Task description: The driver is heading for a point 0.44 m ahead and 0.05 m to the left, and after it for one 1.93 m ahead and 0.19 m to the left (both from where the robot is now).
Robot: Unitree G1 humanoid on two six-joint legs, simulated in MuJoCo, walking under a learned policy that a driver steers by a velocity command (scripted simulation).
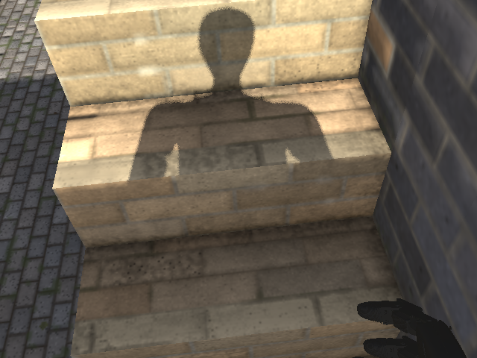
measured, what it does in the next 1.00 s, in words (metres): stands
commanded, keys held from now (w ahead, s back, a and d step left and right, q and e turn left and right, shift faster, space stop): w+e+shift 0.02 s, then w+shift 0.12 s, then w+q+shift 0.16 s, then shift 0.70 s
